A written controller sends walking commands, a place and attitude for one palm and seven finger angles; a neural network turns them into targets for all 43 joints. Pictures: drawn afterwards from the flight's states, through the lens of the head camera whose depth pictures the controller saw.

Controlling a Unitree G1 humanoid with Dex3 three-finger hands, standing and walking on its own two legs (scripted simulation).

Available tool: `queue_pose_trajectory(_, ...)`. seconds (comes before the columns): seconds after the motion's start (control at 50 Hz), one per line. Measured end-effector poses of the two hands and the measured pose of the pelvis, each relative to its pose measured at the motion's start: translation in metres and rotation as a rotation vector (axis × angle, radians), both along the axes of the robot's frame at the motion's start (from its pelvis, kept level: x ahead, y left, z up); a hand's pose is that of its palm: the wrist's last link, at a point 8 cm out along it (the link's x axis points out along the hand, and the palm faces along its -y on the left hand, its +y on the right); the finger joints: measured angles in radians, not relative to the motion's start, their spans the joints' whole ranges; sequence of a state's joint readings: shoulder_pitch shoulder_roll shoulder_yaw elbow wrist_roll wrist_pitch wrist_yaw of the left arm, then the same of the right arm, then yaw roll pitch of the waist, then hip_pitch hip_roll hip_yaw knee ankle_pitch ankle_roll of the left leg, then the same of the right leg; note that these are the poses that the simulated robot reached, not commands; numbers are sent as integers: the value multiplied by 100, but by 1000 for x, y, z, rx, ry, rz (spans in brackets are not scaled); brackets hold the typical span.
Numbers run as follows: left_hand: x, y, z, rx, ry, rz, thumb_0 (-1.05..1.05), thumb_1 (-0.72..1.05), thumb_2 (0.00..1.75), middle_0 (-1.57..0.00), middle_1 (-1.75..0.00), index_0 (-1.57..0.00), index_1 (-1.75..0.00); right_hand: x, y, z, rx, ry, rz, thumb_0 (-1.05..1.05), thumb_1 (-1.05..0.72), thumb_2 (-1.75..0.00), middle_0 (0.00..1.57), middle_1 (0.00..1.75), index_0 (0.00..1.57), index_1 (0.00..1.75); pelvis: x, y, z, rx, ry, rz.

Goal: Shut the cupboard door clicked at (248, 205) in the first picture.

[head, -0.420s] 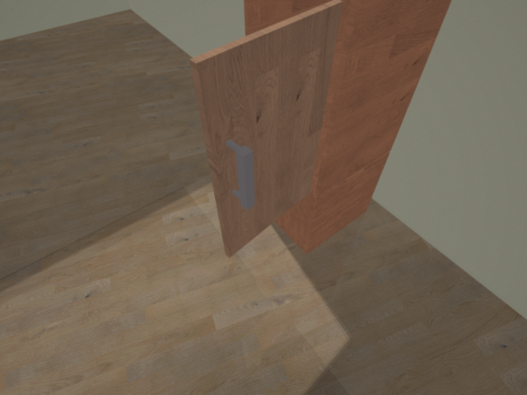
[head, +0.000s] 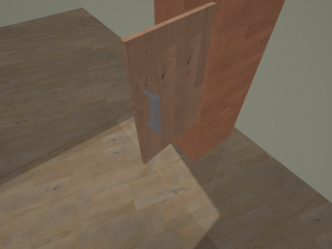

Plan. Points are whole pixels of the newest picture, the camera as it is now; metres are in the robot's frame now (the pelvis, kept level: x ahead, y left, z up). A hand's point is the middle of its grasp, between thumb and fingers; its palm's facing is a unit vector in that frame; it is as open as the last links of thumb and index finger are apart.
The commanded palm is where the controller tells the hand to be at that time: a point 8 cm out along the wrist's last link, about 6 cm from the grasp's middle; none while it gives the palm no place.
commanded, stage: look at it before walking up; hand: left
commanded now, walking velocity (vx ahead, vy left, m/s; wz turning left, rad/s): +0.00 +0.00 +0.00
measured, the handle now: (151, 112) +0.53 +0.08 -0.02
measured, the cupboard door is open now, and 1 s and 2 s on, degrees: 97 97 97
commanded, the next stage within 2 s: walk to a spot facing it in 0.42 s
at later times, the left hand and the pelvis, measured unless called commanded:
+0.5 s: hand out of the picture +0.05 +0.22 -0.17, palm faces +0.00 -0.96 -0.28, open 7.4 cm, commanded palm none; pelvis +0.00 +0.00 +0.00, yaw +0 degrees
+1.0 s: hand out of the picture +0.07 +0.18 -0.18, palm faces -0.12 -0.96 -0.27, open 7.4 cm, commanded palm none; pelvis -0.02 -0.02 -0.02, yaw -10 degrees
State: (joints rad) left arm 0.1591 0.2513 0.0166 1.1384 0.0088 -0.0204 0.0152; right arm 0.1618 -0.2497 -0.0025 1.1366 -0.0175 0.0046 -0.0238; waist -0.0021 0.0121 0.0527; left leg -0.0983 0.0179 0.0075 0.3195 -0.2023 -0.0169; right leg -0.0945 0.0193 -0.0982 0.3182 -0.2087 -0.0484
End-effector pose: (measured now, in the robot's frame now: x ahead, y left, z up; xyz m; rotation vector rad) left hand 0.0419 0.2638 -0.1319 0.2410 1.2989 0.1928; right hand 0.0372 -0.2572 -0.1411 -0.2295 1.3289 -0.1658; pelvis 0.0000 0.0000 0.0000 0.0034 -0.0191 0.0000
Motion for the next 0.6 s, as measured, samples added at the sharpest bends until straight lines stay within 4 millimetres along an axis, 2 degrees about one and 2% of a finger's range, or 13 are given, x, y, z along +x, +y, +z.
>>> queue_pose_trajectory(0.6,3,-1,0,2,0,-5,1,90,90,-20,-30,-20,-30,-2,-3,0,-8,0,-11,0,-90,-90,20,29,20,30,1,-1,0,0,1,-12)
